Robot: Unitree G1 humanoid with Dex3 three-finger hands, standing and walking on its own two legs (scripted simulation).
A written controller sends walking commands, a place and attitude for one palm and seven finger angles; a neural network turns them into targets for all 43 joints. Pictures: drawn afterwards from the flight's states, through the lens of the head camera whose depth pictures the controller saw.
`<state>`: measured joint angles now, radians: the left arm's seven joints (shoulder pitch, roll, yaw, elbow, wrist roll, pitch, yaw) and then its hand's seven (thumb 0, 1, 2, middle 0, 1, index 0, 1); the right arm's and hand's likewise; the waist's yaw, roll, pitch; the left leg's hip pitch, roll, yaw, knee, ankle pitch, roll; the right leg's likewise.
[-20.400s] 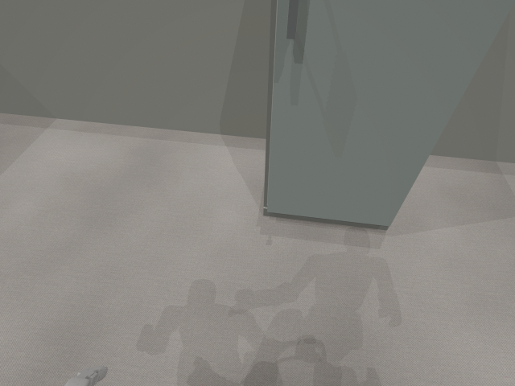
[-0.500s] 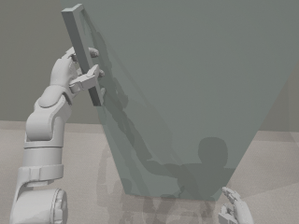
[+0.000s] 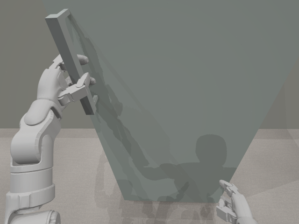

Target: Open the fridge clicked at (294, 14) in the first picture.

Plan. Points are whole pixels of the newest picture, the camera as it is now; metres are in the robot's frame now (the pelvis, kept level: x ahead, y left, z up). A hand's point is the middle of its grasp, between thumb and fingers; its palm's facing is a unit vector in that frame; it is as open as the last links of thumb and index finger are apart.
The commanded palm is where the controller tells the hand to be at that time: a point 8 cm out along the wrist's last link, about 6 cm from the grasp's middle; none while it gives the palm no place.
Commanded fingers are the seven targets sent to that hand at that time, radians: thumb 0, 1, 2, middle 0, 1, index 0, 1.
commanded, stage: pull the door a little, standing still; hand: left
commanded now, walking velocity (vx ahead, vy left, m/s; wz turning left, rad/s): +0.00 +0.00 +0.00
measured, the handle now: (79, 68) +0.40 +0.19 +0.26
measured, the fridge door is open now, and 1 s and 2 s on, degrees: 0 0 10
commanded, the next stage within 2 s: walk backward, drawing the door open in 0.60 s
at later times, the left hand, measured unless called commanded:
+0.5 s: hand (84, 89) +0.34 +0.16 +0.24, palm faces +0.05 -0.99 -0.11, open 6.5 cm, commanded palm +0.26 +0.21 +0.26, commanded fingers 0.00 0.90 0.90 -0.45 -1.40 -0.45 -1.40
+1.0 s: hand (82, 86) +0.37 +0.18 +0.23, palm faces +0.16 -0.95 -0.28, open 7.7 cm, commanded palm +0.34 +0.23 +0.22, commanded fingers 0.00 0.90 0.90 -0.45 -1.40 -0.45 -1.40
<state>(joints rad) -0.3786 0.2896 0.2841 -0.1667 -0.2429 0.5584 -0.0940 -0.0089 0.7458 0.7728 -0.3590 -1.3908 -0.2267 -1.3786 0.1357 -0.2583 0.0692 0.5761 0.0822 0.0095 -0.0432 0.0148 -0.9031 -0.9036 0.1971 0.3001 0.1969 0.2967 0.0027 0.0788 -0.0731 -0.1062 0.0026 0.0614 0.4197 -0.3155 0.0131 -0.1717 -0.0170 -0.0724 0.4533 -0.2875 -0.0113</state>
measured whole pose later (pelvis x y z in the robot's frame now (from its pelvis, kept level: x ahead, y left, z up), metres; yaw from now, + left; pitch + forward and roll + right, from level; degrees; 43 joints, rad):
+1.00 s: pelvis +0.15 +0.03 -0.02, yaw -5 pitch -1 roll +0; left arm 0.35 0.33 0.24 -0.95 -0.11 -0.12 0.10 -0.25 0.43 0.75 -0.47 -1.39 -0.26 -1.33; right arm 0.17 -0.29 -0.01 0.52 -0.03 -0.03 -0.03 0.01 -0.90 -0.90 0.20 0.30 0.20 0.30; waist 0.07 0.00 0.17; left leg -0.56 0.04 -0.01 0.79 -0.02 -0.01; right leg -0.09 -0.13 -0.19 0.77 -0.42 -0.04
